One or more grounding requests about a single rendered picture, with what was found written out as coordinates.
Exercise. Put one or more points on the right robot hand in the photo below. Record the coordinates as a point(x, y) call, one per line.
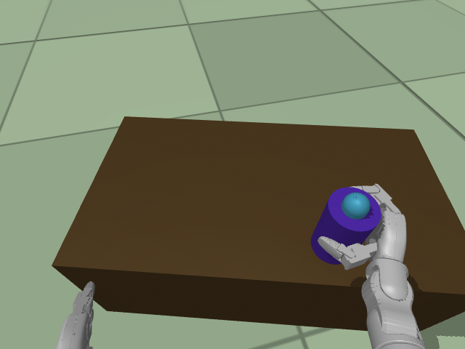
point(387, 240)

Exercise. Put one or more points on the bottle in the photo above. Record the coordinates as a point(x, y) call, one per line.
point(349, 217)

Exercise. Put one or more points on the right robot arm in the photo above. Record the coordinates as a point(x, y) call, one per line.
point(388, 297)

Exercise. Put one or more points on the left robot hand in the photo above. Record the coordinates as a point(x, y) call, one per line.
point(77, 327)

